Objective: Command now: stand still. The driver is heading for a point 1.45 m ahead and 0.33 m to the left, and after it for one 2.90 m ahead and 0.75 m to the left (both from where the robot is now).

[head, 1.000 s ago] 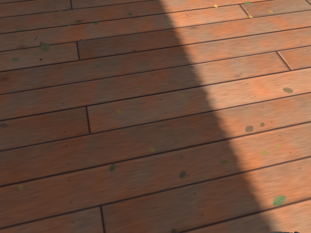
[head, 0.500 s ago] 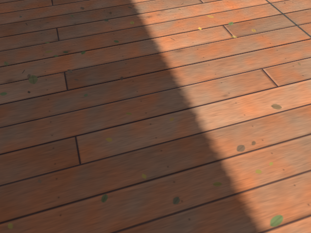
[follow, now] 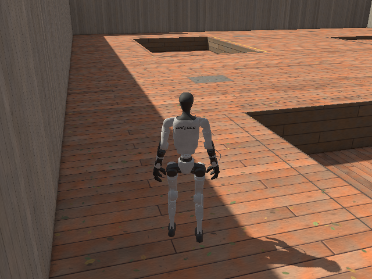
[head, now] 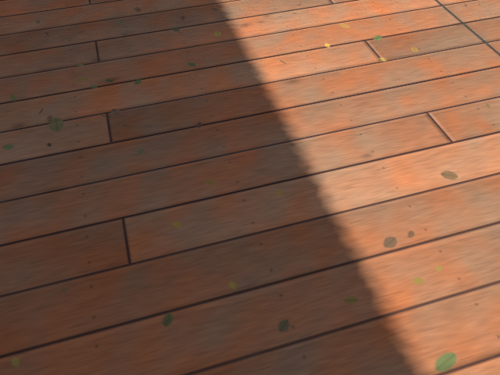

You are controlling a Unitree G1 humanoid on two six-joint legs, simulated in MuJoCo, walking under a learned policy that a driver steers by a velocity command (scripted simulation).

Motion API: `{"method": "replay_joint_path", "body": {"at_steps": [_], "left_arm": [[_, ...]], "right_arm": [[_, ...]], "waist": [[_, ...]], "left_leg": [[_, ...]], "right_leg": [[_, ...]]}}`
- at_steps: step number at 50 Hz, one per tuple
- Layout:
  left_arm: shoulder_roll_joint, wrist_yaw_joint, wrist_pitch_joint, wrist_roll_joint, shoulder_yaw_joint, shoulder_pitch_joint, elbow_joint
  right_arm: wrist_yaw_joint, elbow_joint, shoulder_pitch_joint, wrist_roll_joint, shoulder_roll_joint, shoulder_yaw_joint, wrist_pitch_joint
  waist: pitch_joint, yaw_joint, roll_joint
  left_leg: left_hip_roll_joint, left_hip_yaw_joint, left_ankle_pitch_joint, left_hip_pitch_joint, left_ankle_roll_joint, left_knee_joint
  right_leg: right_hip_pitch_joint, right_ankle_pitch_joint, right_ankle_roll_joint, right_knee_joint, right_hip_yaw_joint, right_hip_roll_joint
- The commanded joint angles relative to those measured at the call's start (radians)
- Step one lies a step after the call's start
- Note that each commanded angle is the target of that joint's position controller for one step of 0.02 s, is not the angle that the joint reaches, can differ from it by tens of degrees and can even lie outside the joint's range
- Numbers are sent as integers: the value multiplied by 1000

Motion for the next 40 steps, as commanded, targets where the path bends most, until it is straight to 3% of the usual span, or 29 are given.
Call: {"method": "replay_joint_path", "body": {"at_steps": [1, 19, 40], "left_arm": [[93, 4, -8, 0, 16, 53, -9], [66, 5, -8, -2, -1, 99, 75], [48, 5, -7, -5, -10, 142, 110]], "right_arm": [[-4, -20, 1, 0, -101, -17, -6], [-10, 32, 45, 1, -81, -9, -4], [-12, 44, 94, 3, -63, 2, -6]], "waist": [[-11, -1, -9], [15, 2, -7], [23, 6, -5]], "left_leg": [[25, -23, 170, 116, 38, -59], [18, -20, 124, 105, 34, -81], [14, -20, 135, 98, 36, -80]], "right_leg": [[-126, 166, -16, -120, 27, -35], [-136, 116, -15, -146, 12, -28], [-136, 125, -14, -147, 2, -24]]}}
